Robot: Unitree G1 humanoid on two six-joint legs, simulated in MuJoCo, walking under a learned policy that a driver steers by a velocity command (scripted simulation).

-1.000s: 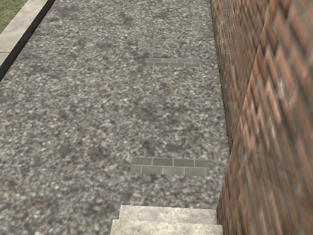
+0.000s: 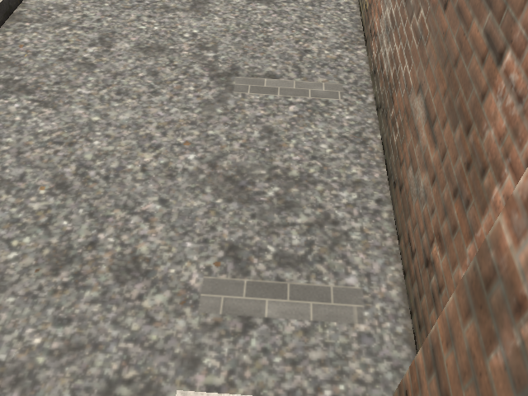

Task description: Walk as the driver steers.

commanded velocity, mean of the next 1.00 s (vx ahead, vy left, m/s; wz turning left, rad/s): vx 0.50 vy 0.00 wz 0.00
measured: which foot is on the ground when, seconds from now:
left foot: down 0.00-0.28, up 0.30-0.60, down 0.62-0.96, up 0.98-1.00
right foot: up 0.00-0.30, down 0.32-0.62, up 0.64-0.96, down 0.98-1.00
